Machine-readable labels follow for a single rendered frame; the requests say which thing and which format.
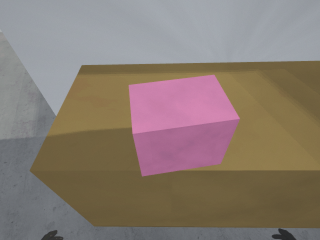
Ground left robot hand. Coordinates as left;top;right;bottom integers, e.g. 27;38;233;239
41;230;64;240

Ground pedestal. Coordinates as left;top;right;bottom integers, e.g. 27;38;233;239
29;60;320;228

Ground carton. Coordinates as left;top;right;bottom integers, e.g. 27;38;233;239
128;75;240;177

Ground right robot hand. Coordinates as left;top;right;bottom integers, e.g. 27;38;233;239
272;228;296;240

